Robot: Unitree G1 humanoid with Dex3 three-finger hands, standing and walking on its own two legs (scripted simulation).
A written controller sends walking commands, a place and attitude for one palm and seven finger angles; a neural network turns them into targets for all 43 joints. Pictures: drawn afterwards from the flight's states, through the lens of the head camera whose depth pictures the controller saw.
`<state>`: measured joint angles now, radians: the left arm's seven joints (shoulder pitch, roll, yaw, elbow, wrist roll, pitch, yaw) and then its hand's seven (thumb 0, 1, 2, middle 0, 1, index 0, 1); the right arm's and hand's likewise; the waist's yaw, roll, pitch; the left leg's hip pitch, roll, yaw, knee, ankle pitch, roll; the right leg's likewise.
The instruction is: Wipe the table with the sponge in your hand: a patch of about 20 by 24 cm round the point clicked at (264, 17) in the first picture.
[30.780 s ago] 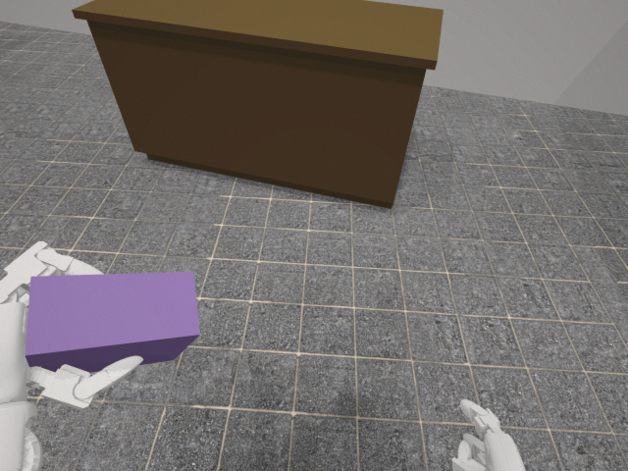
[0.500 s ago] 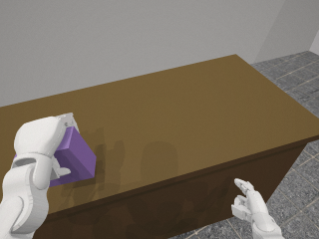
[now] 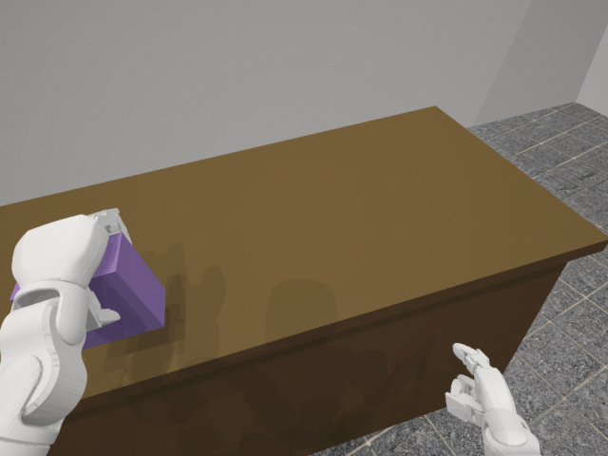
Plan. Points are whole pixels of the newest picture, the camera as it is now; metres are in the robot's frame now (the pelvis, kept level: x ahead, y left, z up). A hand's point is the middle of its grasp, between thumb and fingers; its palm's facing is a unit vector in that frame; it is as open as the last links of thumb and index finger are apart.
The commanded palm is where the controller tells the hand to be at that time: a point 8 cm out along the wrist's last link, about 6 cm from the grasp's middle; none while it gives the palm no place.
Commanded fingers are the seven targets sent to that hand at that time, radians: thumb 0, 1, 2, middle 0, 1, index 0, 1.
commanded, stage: move the sponge above the wiping area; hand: left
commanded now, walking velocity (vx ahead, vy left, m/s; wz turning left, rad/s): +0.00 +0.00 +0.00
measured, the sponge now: (108, 303) +0.24 +0.31 +0.11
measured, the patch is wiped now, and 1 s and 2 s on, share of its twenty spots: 0.00 0.00 0.00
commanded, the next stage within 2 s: none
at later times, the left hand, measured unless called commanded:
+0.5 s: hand (108, 263) +0.27 +0.31 +0.15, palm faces +0.15 -0.08 -0.99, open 10.3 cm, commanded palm +0.23 +0.30 +0.21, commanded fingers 0.00 0.10 1.30 -1.20 -1.60 -1.20 -1.60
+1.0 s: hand (126, 257) +0.30 +0.31 +0.13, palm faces +0.10 -0.12 -0.99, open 10.3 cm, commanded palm +0.26 +0.30 +0.19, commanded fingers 0.00 0.10 1.30 -1.20 -1.60 -1.20 -1.60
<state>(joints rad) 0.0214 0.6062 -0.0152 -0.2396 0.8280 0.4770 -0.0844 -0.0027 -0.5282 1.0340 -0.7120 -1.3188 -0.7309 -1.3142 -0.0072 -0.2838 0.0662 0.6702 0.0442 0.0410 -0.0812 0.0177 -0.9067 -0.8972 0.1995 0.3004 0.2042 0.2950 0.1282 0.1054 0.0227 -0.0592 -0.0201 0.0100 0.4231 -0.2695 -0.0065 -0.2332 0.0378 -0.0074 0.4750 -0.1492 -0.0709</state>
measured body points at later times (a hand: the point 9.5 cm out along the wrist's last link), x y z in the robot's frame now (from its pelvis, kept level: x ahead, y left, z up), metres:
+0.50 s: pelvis +0.00 +0.02 +0.00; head -0.02 -0.03 +0.45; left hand +0.26 +0.31 +0.20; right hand +0.25 -0.18 -0.08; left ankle -0.02 +0.13 -0.74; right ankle +0.07 -0.07 -0.74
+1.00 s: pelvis +0.03 +0.03 +0.01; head +0.02 -0.01 +0.45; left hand +0.29 +0.31 +0.18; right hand +0.29 -0.15 -0.08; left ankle -0.02 +0.13 -0.74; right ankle +0.07 -0.07 -0.74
